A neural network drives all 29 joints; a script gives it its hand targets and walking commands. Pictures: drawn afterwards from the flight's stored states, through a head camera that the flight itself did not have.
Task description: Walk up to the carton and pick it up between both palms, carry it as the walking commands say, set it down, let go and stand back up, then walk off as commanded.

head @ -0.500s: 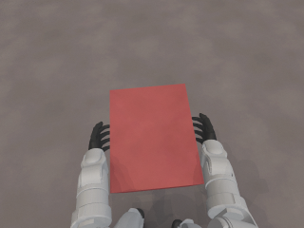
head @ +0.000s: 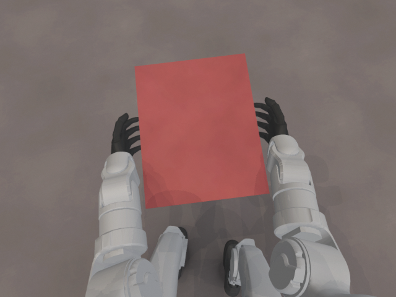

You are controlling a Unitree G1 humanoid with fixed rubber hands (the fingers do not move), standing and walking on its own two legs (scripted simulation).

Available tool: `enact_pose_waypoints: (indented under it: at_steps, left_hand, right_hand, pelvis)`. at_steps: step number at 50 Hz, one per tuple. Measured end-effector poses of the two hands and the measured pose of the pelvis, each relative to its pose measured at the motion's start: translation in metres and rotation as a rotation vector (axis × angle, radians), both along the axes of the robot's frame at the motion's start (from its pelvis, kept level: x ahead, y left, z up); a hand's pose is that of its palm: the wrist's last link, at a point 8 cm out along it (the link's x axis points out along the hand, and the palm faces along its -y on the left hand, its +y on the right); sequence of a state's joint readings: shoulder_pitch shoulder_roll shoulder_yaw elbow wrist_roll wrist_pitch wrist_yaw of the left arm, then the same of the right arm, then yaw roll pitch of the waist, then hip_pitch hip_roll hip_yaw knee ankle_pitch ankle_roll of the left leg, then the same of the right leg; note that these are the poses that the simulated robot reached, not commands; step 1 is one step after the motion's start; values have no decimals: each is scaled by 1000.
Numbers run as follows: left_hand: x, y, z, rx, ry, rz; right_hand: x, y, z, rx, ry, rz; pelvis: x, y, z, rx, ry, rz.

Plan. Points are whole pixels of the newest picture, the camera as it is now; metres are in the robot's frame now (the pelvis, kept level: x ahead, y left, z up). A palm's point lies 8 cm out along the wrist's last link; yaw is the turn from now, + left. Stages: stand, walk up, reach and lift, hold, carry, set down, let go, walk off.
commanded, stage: set down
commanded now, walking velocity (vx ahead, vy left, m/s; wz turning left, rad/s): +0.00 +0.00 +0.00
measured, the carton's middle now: (198, 139) +0.45 +0.07 -0.14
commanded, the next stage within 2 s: none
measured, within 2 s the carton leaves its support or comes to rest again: neither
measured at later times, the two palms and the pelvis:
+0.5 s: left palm (133, 153) +0.39 +0.22 -0.14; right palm (261, 139) +0.47 -0.08 -0.15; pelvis +0.00 -0.01 -0.08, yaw +0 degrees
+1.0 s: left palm (139, 154) +0.41 +0.23 -0.23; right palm (251, 141) +0.49 -0.07 -0.22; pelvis -0.03 -0.01 -0.15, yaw +0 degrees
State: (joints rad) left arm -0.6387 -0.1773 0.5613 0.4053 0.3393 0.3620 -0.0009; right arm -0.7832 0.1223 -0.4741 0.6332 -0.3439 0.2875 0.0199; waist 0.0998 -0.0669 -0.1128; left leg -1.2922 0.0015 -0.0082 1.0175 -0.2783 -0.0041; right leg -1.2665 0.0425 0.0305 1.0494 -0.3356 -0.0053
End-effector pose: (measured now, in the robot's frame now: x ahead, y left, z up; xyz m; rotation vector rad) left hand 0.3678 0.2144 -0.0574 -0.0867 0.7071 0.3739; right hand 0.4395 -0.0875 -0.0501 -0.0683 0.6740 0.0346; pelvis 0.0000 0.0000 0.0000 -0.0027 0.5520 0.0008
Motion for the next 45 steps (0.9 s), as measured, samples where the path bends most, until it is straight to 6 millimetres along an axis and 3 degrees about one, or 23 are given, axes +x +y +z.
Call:
enact_pose_waypoints:
  at_steps: [23,45]
  left_hand:
    - [23,5,-81,12,0,12]
    - [40,11,-149,17,8,20]
  right_hand:
    - [27,7,-89,9,9,-4]
    - [44,14,-156,-19,16,7]
  pelvis:
    - [0,-9,-71,3,180,-5]
    - [-22,-15,-136,10,223,-9]
